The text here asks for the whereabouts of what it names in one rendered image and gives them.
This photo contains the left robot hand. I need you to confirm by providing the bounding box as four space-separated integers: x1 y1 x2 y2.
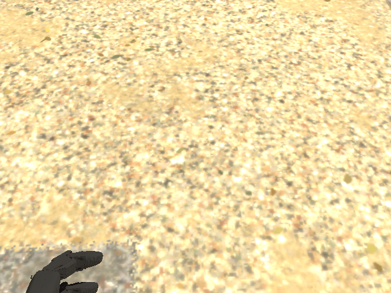
26 250 103 293

